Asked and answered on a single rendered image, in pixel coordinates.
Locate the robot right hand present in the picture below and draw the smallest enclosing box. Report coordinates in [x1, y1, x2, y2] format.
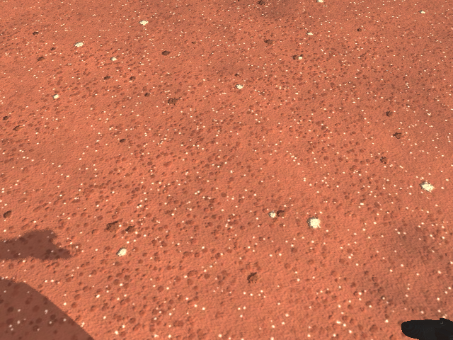
[401, 318, 453, 340]

